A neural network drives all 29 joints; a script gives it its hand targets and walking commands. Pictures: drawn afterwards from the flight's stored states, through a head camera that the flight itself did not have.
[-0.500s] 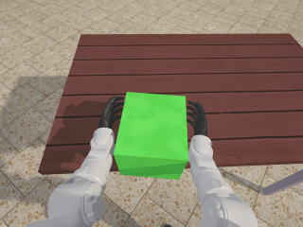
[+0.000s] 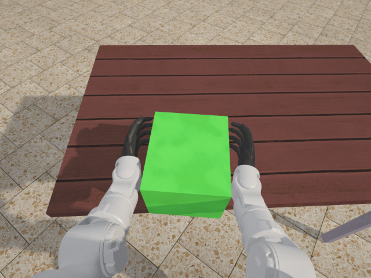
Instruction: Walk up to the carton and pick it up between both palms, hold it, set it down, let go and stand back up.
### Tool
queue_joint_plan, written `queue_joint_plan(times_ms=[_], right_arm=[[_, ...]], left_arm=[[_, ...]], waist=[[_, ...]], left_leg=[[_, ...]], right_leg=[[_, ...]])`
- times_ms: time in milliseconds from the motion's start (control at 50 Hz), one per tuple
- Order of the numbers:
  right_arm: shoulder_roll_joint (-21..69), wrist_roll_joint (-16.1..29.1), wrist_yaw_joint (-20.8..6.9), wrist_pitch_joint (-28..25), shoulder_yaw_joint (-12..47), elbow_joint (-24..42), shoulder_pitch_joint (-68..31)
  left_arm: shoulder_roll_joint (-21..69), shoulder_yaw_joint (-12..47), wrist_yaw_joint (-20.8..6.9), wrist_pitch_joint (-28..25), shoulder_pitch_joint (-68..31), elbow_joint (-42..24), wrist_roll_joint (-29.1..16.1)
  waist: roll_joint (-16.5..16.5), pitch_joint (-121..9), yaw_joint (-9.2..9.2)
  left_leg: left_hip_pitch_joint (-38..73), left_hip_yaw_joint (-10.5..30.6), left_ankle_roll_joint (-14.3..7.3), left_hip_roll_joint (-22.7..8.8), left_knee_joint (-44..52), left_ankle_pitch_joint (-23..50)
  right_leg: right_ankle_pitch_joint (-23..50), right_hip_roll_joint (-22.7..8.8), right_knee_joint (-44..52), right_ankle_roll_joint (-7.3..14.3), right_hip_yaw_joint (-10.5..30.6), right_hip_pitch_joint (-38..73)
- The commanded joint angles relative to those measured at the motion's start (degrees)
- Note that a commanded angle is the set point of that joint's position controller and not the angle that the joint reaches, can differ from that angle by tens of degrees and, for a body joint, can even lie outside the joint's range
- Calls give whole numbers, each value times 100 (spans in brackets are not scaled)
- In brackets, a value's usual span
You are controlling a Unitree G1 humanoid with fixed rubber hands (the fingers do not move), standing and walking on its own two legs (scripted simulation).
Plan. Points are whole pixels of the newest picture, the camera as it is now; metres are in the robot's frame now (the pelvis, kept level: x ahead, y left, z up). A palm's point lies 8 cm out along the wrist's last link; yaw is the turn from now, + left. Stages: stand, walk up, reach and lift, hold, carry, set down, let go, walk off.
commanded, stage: reach and lift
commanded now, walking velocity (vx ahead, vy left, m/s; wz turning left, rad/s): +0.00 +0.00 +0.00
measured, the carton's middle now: (187, 165) +0.36 -0.02 +0.01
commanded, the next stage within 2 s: none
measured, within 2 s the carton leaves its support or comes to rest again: neither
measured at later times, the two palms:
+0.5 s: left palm (125, 146) +0.38 +0.12 +0.07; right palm (243, 155) +0.36 -0.14 +0.06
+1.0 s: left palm (114, 129) +0.38 +0.12 +0.13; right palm (246, 138) +0.36 -0.14 +0.11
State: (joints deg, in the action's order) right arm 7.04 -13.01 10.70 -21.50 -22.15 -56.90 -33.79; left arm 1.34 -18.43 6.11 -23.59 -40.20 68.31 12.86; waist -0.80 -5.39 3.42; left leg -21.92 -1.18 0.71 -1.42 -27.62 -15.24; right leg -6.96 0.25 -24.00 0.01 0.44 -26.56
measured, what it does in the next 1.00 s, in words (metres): stands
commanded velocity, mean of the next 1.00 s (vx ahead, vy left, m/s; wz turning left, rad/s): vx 0.00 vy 0.00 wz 0.00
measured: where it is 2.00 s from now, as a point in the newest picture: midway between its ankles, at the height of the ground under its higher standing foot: outside the picture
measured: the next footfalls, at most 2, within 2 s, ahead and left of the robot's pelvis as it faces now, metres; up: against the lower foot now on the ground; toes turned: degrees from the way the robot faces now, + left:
none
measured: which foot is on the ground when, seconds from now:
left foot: down 0.00-1.00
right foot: down 0.00-1.00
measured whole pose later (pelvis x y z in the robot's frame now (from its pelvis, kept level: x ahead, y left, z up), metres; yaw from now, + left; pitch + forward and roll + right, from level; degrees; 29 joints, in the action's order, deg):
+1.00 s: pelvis -0.01 +0.00 +0.00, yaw +0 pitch -1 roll +0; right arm 3.7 -7.2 12.0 -5.3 -14.7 -50.9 -36.8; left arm 1.6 -12.5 7.5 -0.1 -40.9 51.4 11.1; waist -0.8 -3.7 0.7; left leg -9.4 -0.9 0.7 -1.4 -25.6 -14.9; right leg -6.9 0.2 -22.1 0.0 0.1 -13.9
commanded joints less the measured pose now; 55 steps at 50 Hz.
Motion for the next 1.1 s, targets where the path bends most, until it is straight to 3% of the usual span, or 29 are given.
queue_joint_plan(times_ms=[0, 100, 180, 260, 360, 480, 620, 680, 840, 960, 980, 1080], right_arm=[[3948, -765, -878, -505, 2516, 368, -3133], [3766, -907, -841, -791, 2430, 118, -3181], [3431, -976, -847, -957, 2174, -452, -3071], [3364, -931, -843, -1042, 2170, -520, -3329], [3254, -899, -860, -1044, 2092, -556, -3638], [3241, -769, -824, -971, 2243, -350, -3796], [3249, -80, -820, -613, 3037, 281, -4038], [3312, 244, -813, -282, 3379, 528, -4018], [3268, 946, -704, 722, 3793, 1524, -4315], [3134, 1201, -669, 1502, 3565, 1782, -4539], [3158, 1263, -673, 1577, 3653, 1952, -4659], [3166, 1424, -706, 2007, 3588, 2368, -5087]], left_arm=[[3755, 1701, -708, -579, -3429, -697, 336], [3679, 1688, -660, -809, -3667, -849, 445], [3484, 1535, -678, -797, -3656, -903, 662], [3454, 1548, -681, -739, -3756, -848, 671], [3533, 1658, -636, -651, -3821, -873, 600], [3703, 1958, -592, -547, -3860, -1018, 349], [3985, 2265, -518, -187, -3599, -1418, 174], [3945, 2276, -508, 91, -3570, -1730, 140], [4291, 2662, -555, 1240, -3631, -2558, -131], [4207, 2231, -730, 2415, -3466, -2864, -40], [4237, 2287, -762, 2590, -3416, -2965, -48], [4174, 2244, -842, 3401, -3677, -3523, -173]], waist=[[-120, -3644, -95], [-143, -3467, -83], [-151, -2888, -123], [-88, -2811, -260], [-35, -2778, -280], [-18, -3146, -195], [-69, -3548, -351], [-63, -3399, -460], [26, -3054, -312], [334, -1886, -367], [322, -1873, -442], [417, -1829, -385]], left_leg=[[-75, -46, 209, 206, 382, 1803], [151, -71, 221, 200, 480, 1765], [415, -159, 207, 146, 616, 1529], [431, -212, 151, 116, 669, 1352], [430, -179, 121, 73, 745, 1174], [397, -89, 132, 55, 678, 1420], [691, 45, 146, 81, 550, 2075], [731, 60, 122, 113, 580, 2097], [940, 134, 141, 175, 649, 2176], [1130, 80, -17, 202, 1029, 1390], [1165, 39, -29, 213, 1048, 1418], [1218, -12, -83, 310, 1164, 1127]], right_leg=[[2495, 51, 14, -6, -312, 3137], [2282, 60, 145, -9, -363, 2914], [1733, 82, 359, 24, -408, 2546], [1447, 130, 429, 32, -426, 2354], [1138, 168, 491, 62, -421, 2227], [1401, 186, 460, 93, -386, 2313], [1962, 242, 379, 87, -295, 2640], [2034, 209, 366, 39, -209, 2871], [1859, 250, 491, 43, -185, 3213], [984, 231, 758, -9, -202, 3342], [1044, 233, 747, -11, -196, 3415], [833, 229, 814, -47, -187, 3591]])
